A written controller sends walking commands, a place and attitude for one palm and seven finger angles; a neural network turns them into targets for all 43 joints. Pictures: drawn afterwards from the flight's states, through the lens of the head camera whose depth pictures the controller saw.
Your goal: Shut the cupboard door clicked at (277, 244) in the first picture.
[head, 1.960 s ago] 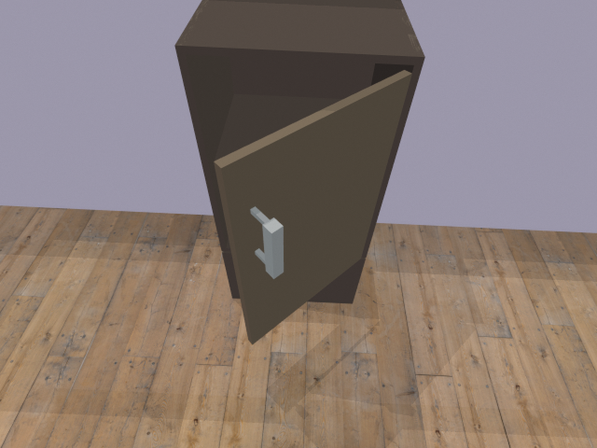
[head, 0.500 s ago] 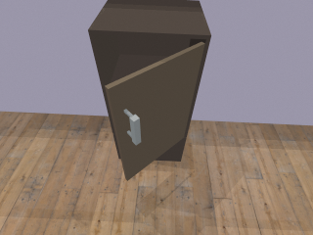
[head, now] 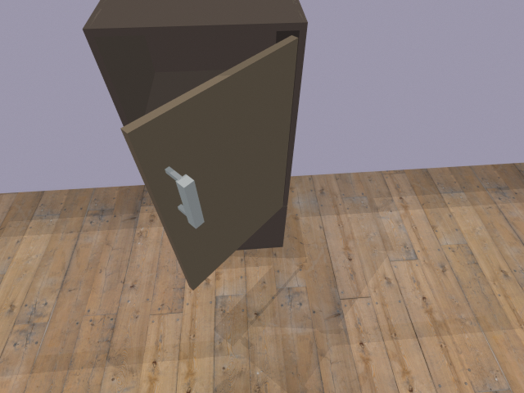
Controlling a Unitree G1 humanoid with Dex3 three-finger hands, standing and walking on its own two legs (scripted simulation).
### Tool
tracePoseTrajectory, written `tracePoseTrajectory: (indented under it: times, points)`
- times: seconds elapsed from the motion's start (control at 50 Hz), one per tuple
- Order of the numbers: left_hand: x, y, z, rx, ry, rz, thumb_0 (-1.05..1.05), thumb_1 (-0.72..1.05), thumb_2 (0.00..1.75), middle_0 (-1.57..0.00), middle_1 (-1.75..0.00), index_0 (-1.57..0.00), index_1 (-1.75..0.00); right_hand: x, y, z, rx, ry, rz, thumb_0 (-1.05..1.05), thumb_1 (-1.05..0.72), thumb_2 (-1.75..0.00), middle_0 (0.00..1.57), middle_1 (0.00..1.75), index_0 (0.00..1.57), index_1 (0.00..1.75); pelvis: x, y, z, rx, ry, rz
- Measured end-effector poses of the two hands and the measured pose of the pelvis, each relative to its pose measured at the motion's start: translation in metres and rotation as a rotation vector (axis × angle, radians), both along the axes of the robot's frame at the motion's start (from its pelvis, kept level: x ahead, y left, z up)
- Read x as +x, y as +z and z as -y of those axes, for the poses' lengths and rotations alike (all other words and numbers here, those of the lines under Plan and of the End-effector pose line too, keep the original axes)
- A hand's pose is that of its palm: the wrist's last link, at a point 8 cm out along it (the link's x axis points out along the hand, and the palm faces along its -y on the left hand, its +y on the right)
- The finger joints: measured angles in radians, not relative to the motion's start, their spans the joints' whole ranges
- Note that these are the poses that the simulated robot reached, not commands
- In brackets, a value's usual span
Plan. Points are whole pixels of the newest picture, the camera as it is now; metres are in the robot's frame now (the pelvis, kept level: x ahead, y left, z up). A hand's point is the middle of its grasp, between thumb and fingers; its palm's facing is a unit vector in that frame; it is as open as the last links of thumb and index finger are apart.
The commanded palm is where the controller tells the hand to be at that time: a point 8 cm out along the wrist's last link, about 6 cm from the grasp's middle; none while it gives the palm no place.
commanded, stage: walk to a spot facing it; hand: left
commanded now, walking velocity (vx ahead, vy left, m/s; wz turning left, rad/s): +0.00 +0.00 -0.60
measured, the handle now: (184, 197) +0.44 +0.19 -0.01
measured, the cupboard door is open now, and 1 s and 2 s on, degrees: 44 44 44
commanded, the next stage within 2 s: none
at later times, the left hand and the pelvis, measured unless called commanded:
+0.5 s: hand out of the picture +0.07 +0.20 -0.16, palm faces -0.16 -0.96 -0.23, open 7.4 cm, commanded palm none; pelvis -0.02 +0.01 +0.01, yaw -15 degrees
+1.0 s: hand (178, 380) +0.16 +0.16 -0.15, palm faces -0.56 -0.80 -0.20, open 7.4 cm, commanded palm none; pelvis -0.04 +0.05 +0.01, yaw -35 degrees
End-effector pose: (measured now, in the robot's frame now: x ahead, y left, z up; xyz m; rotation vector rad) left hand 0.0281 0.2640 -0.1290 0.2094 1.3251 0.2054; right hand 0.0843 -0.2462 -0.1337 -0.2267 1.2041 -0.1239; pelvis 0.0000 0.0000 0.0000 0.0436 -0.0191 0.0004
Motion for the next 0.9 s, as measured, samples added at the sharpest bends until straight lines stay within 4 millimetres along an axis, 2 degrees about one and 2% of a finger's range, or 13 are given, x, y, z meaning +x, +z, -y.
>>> tracePoseTrajectory:
  times: [0.06,0.1,0.2,0.28,0.42,0.56,0.62,0.74,0.82,0.9]
  points:
    - [0.001,-0.004,0.017,0.000,-0.017,0.011,0.01,0.91,0.90,-0.20,-0.30,-0.20,-0.30,-0.014,-0.017,0.007,0.032,-0.040,-0.016,0.00,-0.90,-0.90,0.20,0.30,0.21,0.30,0.000,-0.010,0.010,-0.005,-0.033,0.003]
    - [-0.001,-0.005,0.027,-0.002,-0.023,0.017,0.00,0.91,0.90,-0.20,-0.30,-0.20,-0.30,-0.022,-0.022,0.012,0.039,-0.065,-0.040,0.00,-0.90,-0.90,0.20,0.30,0.20,0.30,-0.003,-0.012,0.016,-0.017,-0.035,0.000]
    - [-0.005,0.003,0.047,-0.030,-0.036,-0.007,0.00,0.91,0.90,-0.20,-0.30,-0.20,-0.30,-0.034,-0.009,0.022,0.033,-0.111,-0.058,0.01,-0.91,-0.90,0.20,0.30,0.20,0.30,-0.007,0.001,0.022,-0.018,-0.078,-0.019]
    - [0.001,0.008,0.051,-0.045,-0.076,-0.013,0.01,0.91,0.90,-0.20,-0.30,-0.20,-0.30,-0.038,0.004,0.029,0.013,-0.156,-0.027,0.01,-0.91,-0.90,0.20,0.30,0.20,0.30,-0.008,0.009,0.021,-0.010,-0.126,-0.039]
    - [0.025,0.008,0.034,-0.042,-0.155,0.018,0.01,0.91,0.90,-0.20,-0.30,-0.20,-0.30,-0.039,0.021,0.030,-0.035,-0.219,0.045,0.01,-0.91,-0.90,0.20,0.30,0.20,0.30,-0.013,0.012,0.008,-0.019,-0.208,-0.054]
    - [0.059,-0.001,-0.003,-0.039,-0.250,0.065,0.01,0.91,0.90,-0.20,-0.30,-0.20,-0.30,-0.047,0.037,0.007,-0.084,-0.277,0.136,0.00,-0.91,-0.90,0.20,0.30,0.20,0.30,-0.020,0.007,-0.024,-0.038,-0.293,-0.061]
    - [0.078,-0.007,-0.017,-0.045,-0.295,0.085,0.01,0.91,0.90,-0.20,-0.30,-0.20,-0.30,-0.066,0.041,-0.008,-0.106,-0.307,0.151,0.00,-0.91,-0.90,0.20,0.30,0.20,0.30,-0.024,0.005,-0.038,-0.040,-0.330,-0.048]
    - [0.109,0.003,-0.026,-0.061,-0.388,0.114,0.01,0.91,0.90,-0.20,-0.30,-0.20,-0.30,-0.118,0.047,-0.037,-0.104,-0.386,0.080,0.00,-0.90,-0.90,0.20,0.30,0.20,0.30,-0.025,0.014,-0.054,-0.065,-0.413,-0.033]
    - [0.120,0.005,-0.017,-0.069,-0.455,0.093,0.01,0.91,0.90,-0.20,-0.30,-0.20,-0.30,-0.154,0.043,-0.053,-0.087,-0.469,0.040,0.00,-0.90,-0.90,0.20,0.30,0.20,0.30,-0.027,0.016,-0.059,-0.072,-0.471,-0.033]
    - [0.133,0.004,0.007,-0.084,-0.540,0.069,0.01,0.91,0.90,-0.20,-0.30,-0.19,-0.30,-0.197,0.036,-0.067,-0.061,-0.570,-0.020,0.00,-0.90,-0.90,0.20,0.30,0.21,0.30,-0.031,0.015,-0.058,-0.071,-0.533,-0.035]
